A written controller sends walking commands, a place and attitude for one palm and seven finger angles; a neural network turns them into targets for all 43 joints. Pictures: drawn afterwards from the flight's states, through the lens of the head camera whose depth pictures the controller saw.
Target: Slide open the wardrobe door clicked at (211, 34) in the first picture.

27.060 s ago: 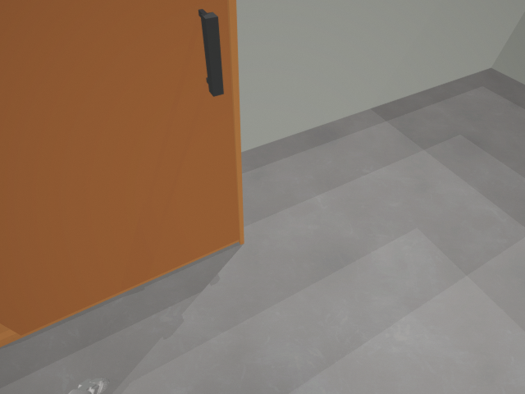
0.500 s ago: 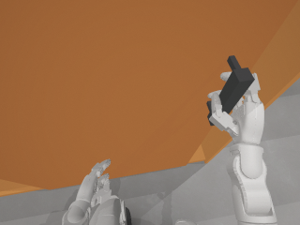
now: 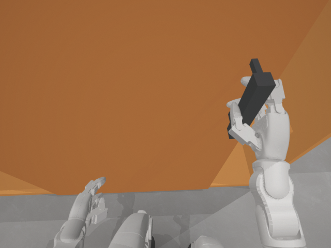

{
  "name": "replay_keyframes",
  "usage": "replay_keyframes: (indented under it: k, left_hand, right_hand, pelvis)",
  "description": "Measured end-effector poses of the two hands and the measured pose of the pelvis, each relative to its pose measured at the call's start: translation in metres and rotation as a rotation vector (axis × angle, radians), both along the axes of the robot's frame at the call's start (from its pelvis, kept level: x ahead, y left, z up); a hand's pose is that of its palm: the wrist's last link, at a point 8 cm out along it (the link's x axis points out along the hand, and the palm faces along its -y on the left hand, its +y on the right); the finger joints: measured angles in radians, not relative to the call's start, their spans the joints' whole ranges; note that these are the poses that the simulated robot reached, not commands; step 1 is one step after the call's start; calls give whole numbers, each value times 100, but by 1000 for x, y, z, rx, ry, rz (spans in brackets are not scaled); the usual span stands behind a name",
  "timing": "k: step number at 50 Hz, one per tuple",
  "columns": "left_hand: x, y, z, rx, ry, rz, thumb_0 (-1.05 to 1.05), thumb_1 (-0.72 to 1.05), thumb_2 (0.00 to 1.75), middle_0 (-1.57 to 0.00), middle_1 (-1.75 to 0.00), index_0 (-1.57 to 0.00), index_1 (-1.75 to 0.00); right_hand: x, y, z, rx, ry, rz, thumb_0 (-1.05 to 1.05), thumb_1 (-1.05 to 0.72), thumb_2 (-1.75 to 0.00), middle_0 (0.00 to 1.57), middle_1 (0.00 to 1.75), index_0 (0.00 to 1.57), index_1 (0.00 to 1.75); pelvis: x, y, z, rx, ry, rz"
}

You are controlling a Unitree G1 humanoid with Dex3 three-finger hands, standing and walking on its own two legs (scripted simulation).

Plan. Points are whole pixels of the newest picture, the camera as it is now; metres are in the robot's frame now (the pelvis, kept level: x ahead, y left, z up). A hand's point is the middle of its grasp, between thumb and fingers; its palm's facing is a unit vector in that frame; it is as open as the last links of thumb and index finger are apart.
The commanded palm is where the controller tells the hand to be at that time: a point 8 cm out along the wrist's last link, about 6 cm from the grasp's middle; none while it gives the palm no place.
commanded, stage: step sideways, sliding the door along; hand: right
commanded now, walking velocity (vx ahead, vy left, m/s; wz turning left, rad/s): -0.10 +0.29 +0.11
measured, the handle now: (243, 102) +0.37 -0.14 +0.14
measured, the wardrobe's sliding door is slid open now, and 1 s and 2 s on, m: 0.25 0.47 0.52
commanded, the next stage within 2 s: stop walking and hold the door there in 1.76 s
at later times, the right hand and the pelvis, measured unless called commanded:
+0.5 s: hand (171, 125) +0.32 +0.00 +0.14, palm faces +0.17 +0.98 -0.07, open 6.7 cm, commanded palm +0.29 +0.00 +0.14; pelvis -0.06 +0.12 +0.00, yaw +4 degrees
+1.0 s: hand (115, 127) +0.31 +0.10 +0.14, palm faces +0.20 +0.98 -0.09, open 6.6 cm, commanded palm +0.28 +0.12 +0.15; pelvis -0.09 +0.26 -0.01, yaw +3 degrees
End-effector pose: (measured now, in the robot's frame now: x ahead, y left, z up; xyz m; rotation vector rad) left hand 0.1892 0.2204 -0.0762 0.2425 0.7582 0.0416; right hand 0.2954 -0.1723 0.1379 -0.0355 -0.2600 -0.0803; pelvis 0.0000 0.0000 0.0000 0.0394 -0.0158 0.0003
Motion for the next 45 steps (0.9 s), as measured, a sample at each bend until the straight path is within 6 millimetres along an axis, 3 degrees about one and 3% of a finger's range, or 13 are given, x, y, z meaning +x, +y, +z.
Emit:
replay_keyframes:
  k: [5, 11, 15, 18, 21, 25, 30, 36, 41, 45]
  left_hand:
    - [-34, 10, 14, -8, 48, 32, 1, 90, 89, -20, -30, -21, -30]
    - [-57, 37, 20, -30, 30, 79, 1, 90, 89, -20, -30, -20, -30]
    - [-64, 67, 9, -63, -5, 83, 1, 90, 89, -20, -30, -20, -30]
    - [-65, 94, -10, -91, -32, 78, 1, 90, 89, -20, -30, -20, -30]
    - [-70, 121, -23, -67, -9, 108, 1, 90, 89, -20, -30, -20, -30]
    - [-85, 145, -21, -1, 47, 143, 1, 90, 89, -20, -30, -20, -30]
    - [-103, 162, -19, 52, 70, 169, 1, 90, 89, -20, -30, -20, -30]
    - [-123, 164, -7, 10, 131, 127, 1, 90, 89, -20, -30, -20, -30]
    - [-131, 176, -1, -13, 150, 101, 1, 90, 89, -20, -30, -20, -30]
    - [-126, 199, -5, -37, 125, 72, 1, 90, 89, -20, -30, -20, -30]
  right_hand:
    - [0, 22, 4, 4, 51, 50, 4, -69, -77, 39, 140, 19, 131]
    - [0, 49, 6, -11, 76, 56, 5, -68, -80, 39, 140, 24, 136]
    - [-3, 70, 7, -26, 76, -10, 4, -69, -83, 39, 140, 21, 136]
    - [-4, 87, 6, -57, 59, -84, 2, -70, -84, 39, 140, 17, 135]
    - [-7, 102, 7, -53, 90, -118, 2, -70, -83, 40, 140, 17, 132]
    - [-8, 119, 7, -37, 95, -94, 2, -71, -81, 38, 140, 18, 133]
    - [-5, 136, 2, -20, 28, 2, 1, -71, -80, 38, 140, 17, 132]
    - [-6, 159, 5, -7, 68, 34, 3, -71, -79, 36, 140, 21, 135]
    - [-8, 179, 7, 10, 102, 23, 6, -71, -80, 34, 140, 24, 137]
    - [-10, 197, 8, 2, 109, -21, 5, -71, -81, 34, 140, 23, 138]
  pelvis:
    - [-7, 14, 16, 59, 2, 65]
    - [-22, 47, 21, 80, -1, 101]
    - [-35, 80, 13, 56, -4, 101]
    - [-44, 107, -4, 0, 3, 91]
    - [-55, 114, -4, -6, 6, 80]
    - [-63, 120, 2, -42, 11, 67]
    - [-71, 129, -10, -17, 2, 75]
    - [-81, 154, 7, 39, -11, 95]
    - [-86, 183, 16, 75, -7, 94]
    - [-89, 215, 13, 76, -9, 82]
